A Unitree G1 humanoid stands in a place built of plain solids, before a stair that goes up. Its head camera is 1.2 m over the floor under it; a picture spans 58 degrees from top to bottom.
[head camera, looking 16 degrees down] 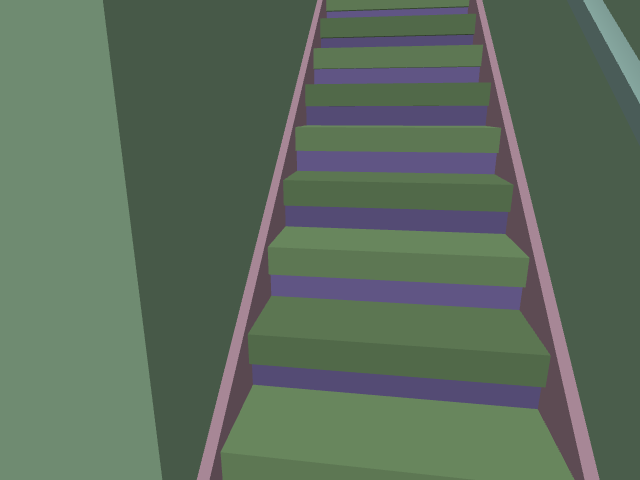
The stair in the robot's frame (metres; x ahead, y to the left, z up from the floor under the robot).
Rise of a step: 0.19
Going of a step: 0.26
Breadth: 0.85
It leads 8 degrees to the right of straight ahead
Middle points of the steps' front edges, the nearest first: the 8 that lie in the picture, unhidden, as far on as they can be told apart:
0.85 -0.17 0.38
1.10 -0.21 0.57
1.36 -0.24 0.77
1.62 -0.28 0.96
1.87 -0.31 1.15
2.13 -0.35 1.34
2.38 -0.39 1.54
2.64 -0.42 1.73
